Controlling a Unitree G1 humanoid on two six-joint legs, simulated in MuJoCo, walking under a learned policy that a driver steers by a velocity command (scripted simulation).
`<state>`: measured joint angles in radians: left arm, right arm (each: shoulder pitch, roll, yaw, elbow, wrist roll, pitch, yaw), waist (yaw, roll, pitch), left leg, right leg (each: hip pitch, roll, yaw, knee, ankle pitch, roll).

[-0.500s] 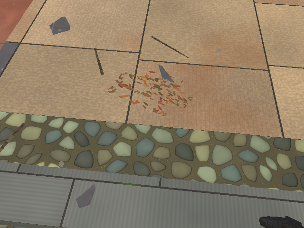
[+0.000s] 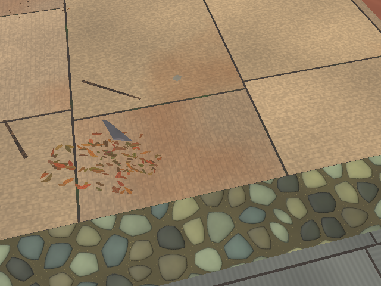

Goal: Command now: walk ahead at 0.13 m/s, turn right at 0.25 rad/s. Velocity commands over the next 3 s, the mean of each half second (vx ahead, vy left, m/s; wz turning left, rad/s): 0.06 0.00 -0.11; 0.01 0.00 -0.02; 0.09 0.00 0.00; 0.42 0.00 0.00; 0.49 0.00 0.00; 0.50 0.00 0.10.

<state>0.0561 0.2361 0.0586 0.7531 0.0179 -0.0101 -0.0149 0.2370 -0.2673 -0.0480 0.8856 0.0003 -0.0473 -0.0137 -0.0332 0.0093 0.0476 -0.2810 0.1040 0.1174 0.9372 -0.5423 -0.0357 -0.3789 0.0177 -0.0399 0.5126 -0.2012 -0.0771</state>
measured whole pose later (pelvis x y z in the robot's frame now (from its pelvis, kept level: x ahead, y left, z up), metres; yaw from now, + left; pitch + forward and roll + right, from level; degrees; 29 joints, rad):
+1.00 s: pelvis +0.03 +0.05 +0.01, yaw -2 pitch -2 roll +0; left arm 0.21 0.19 0.05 1.13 0.00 0.05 0.05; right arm 0.32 -0.17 -0.01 1.12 -0.01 0.00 -0.02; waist 0.00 -0.01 0.04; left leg -0.09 0.01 0.05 0.44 -0.33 0.01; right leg -0.23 -0.05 0.03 0.46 -0.20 0.05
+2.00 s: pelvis +0.29 +0.00 +0.00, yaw -2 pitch +3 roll +2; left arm 0.55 0.14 -0.01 1.14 0.01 -0.04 0.03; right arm -0.04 -0.16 0.03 0.68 0.03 -0.09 0.05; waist 0.01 -0.01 0.01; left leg -0.71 -0.01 0.14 0.87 -0.22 0.12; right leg 0.15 -0.06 -0.04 0.30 -0.38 0.00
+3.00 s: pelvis +0.83 -0.08 +0.07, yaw +2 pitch +2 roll -2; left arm 0.36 0.23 0.05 0.98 0.01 -0.10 0.01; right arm 0.09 -0.23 -0.06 0.87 0.02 -0.06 0.02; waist 0.06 0.04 -0.01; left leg -0.70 0.09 -0.02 0.67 0.09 0.05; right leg 0.06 0.06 -0.13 0.16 -0.26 -0.05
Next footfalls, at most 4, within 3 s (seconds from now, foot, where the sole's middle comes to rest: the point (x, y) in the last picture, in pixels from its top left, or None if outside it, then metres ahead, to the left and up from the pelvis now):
0.16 left None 0.02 0.17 -0.76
1.60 right None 0.10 -0.12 -0.76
1.98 left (171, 268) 0.47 0.08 -0.70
2.56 right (241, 187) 0.76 -0.17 -0.70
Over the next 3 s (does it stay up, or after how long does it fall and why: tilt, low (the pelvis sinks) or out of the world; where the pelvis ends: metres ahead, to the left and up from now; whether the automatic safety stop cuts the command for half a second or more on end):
stays up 0.83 -0.08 0.07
